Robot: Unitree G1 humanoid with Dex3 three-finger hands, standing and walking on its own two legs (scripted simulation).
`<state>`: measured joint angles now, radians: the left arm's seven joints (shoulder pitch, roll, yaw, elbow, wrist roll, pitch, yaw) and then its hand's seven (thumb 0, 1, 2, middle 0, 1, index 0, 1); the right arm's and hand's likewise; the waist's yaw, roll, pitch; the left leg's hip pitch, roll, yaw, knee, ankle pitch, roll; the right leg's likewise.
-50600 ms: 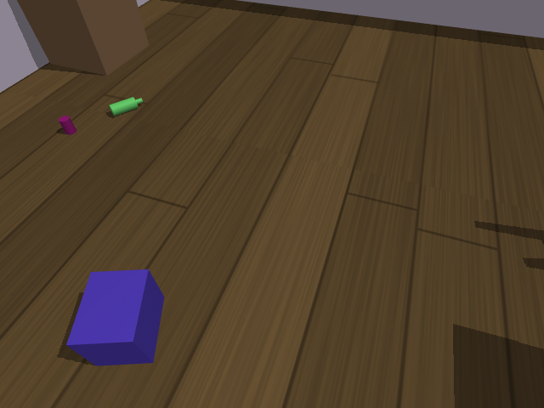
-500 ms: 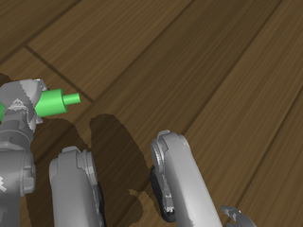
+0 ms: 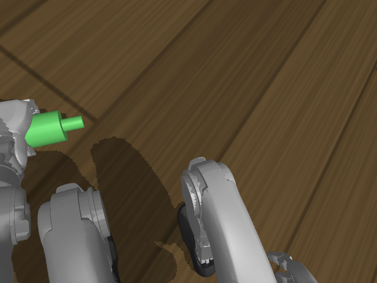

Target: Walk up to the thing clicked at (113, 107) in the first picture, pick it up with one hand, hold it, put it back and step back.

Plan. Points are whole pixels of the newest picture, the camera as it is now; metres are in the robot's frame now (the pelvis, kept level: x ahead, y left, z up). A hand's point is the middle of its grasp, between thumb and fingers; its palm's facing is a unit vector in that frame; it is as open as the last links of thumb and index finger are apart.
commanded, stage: rest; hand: left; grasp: from above
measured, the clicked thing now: (35, 131) +0.46 +0.26 -0.22
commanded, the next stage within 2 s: open in 1.28 s
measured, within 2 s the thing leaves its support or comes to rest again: rests again in 1.52 s
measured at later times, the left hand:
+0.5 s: hand (28, 135) +0.45 +0.27 -0.23, palm faces -0.44 -0.13 -0.89, open 9.9 cm
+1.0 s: hand (29, 137) +0.45 +0.28 -0.25, palm faces -0.44 -0.14 -0.89, open 9.8 cm
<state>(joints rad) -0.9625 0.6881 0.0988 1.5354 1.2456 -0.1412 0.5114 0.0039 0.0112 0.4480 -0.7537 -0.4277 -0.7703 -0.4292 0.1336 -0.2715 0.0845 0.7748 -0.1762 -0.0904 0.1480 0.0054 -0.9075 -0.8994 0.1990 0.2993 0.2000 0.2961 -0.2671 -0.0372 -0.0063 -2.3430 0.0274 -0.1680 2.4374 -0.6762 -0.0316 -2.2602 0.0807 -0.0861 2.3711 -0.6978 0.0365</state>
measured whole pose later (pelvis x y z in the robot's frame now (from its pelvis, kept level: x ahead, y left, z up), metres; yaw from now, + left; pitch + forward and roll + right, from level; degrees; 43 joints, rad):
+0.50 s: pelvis +0.00 +0.00 -0.01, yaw -3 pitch +31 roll -9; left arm -0.98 0.78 0.16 1.63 1.25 -0.16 0.58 0.00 0.02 0.43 -0.76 -0.40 -0.78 -0.40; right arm 0.12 -0.29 0.15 0.76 -0.22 -0.15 0.21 0.00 -0.90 -0.90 0.20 0.30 0.20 0.30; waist -0.31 -0.06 0.08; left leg -2.36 0.03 -0.22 2.51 -0.70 -0.04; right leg -2.27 0.10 -0.12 2.41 -0.70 0.04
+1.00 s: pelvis +0.00 +0.01 -0.02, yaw -4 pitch +29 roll -11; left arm -1.00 0.86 0.15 1.71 1.24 -0.17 0.63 0.01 0.06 0.34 -0.79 -0.34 -0.81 -0.34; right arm 0.11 -0.31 0.21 0.75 -0.25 -0.22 0.26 0.00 -0.91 -0.90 0.20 0.30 0.20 0.30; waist -0.34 -0.10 0.12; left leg -2.35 0.03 -0.25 2.54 -0.71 -0.03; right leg -2.25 0.11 -0.15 2.40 -0.69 0.06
